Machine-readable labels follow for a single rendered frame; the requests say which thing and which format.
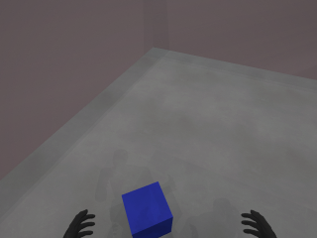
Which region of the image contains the carton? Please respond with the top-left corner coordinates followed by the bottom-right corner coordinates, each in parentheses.
top-left (122, 181), bottom-right (173, 238)

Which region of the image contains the robot right hand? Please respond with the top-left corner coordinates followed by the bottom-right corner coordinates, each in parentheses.
top-left (241, 210), bottom-right (277, 238)

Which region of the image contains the robot left hand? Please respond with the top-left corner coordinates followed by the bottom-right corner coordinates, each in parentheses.
top-left (63, 209), bottom-right (95, 238)

